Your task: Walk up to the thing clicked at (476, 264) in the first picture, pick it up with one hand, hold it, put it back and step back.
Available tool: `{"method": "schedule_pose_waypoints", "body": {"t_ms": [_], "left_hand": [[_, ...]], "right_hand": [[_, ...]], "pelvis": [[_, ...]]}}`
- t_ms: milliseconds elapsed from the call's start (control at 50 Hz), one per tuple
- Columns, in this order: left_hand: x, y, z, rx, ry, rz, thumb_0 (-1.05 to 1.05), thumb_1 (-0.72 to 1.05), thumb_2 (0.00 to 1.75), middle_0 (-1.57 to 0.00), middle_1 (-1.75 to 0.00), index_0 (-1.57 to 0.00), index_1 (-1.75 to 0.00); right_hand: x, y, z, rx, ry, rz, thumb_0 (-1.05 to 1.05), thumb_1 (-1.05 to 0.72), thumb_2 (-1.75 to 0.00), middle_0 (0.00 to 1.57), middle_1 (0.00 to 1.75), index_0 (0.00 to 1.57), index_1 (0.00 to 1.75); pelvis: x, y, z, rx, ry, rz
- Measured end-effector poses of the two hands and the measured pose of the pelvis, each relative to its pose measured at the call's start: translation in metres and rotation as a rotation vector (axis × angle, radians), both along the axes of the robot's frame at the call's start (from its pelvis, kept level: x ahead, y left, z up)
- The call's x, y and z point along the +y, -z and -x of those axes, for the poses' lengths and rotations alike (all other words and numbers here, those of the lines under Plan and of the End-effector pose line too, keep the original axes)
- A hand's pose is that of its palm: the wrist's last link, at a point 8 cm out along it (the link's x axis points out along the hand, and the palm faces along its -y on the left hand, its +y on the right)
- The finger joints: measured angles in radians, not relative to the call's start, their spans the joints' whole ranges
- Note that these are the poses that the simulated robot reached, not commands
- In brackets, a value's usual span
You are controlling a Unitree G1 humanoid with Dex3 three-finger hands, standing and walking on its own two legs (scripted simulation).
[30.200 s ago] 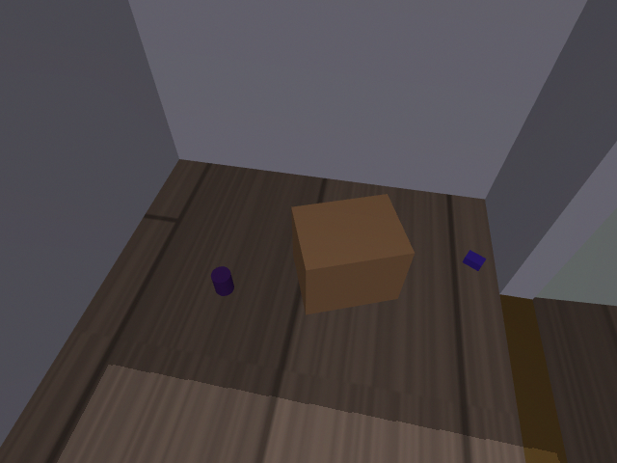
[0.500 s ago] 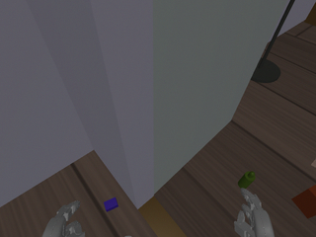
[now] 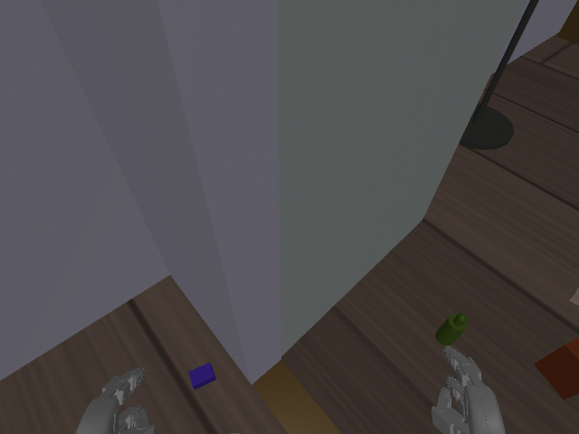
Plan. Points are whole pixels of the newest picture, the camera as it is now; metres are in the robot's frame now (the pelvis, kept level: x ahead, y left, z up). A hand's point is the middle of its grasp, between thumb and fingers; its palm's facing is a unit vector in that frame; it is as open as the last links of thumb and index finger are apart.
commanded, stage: home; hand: left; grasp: from above
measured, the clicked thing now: (202, 375) +0.42 +0.25 -0.70
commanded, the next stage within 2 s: stand in 0.16 s
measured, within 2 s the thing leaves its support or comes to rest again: neither
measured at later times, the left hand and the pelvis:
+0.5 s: hand out of the picture +0.12 +0.23 -0.10, palm faces +0.03 -0.94 -0.34, open 7.4 cm; pelvis -0.01 +0.01 +0.03, yaw +0 degrees
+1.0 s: hand out of the picture +0.02 +0.24 -0.10, palm faces +0.04 -0.95 -0.32, open 7.4 cm; pelvis -0.01 +0.01 +0.06, yaw +0 degrees
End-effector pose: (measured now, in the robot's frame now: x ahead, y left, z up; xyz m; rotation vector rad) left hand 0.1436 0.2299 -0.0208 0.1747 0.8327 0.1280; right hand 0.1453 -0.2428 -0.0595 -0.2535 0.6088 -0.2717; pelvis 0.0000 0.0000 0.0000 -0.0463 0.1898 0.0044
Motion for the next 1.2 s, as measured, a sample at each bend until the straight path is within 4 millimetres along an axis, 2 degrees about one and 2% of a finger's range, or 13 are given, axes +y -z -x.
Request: {"method": "schedule_pose_waypoints", "body": {"t_ms": [260,360,440,560,700,820,940,1200], "left_hand": [[0.000,-0.001,0.002,-0.007,0.000,-0.002,0.01,0.90,0.90,-0.20,-0.30,-0.20,-0.30],[0.017,0.023,0.001,-0.016,0.041,-0.103,0.01,0.90,0.90,-0.20,-0.30,-0.21,-0.30],[0.037,0.037,0.021,0.074,0.007,-0.123,0.01,0.90,0.90,-0.20,-0.30,-0.21,-0.30],[0.057,0.048,0.063,0.227,-0.053,-0.132,0.01,0.90,0.90,-0.20,-0.30,-0.20,-0.30],[0.061,0.050,0.107,0.371,-0.100,-0.112,0.01,0.90,0.90,-0.20,-0.30,-0.20,-0.30],[0.058,0.048,0.128,0.441,-0.117,-0.098,0.01,0.90,0.90,-0.20,-0.30,-0.20,-0.30],[0.057,0.045,0.131,0.458,-0.117,-0.098,0.01,0.90,0.90,-0.20,-0.30,-0.20,-0.30],[0.057,0.038,0.120,0.435,-0.103,-0.113,0.00,0.90,0.90,-0.20,-0.30,-0.20,-0.30]], "right_hand": [[0.000,-0.002,-0.001,-0.003,-0.002,0.003,0.01,-0.90,-0.90,0.20,0.30,0.20,0.30],[-0.005,0.015,0.009,0.252,-0.148,0.039,0.01,-0.90,-0.90,0.20,0.30,0.20,0.30],[-0.015,0.015,0.026,0.359,-0.123,0.006,0.01,-0.90,-0.90,0.20,0.30,0.20,0.30],[-0.024,0.012,0.055,0.457,-0.056,-0.008,0.01,-0.90,-0.90,0.20,0.30,0.20,0.30],[-0.021,0.010,0.081,0.554,-0.013,-0.036,0.01,-0.90,-0.90,0.20,0.30,0.20,0.30],[-0.017,0.009,0.094,0.602,0.012,-0.059,0.01,-0.90,-0.90,0.20,0.30,0.20,0.30],[-0.017,0.007,0.101,0.619,0.025,-0.071,0.01,-0.90,-0.90,0.20,0.30,0.20,0.30],[-0.031,0.004,0.108,0.630,0.040,-0.070,0.01,-0.90,-0.90,0.20,0.30,0.20,0.30]], "pelvis": [[-0.001,0.000,0.001,-0.004,-0.002,0.001],[0.001,-0.012,0.011,-0.106,0.002,-0.029],[0.003,-0.022,0.014,-0.148,0.005,-0.043],[0.008,-0.036,0.013,-0.186,0.007,-0.039],[0.010,-0.050,0.011,-0.220,0.003,-0.040],[0.011,-0.058,0.012,-0.243,0.002,-0.042],[0.010,-0.063,0.014,-0.257,0.003,-0.045],[0.004,-0.066,0.018,-0.263,0.003,-0.044]]}}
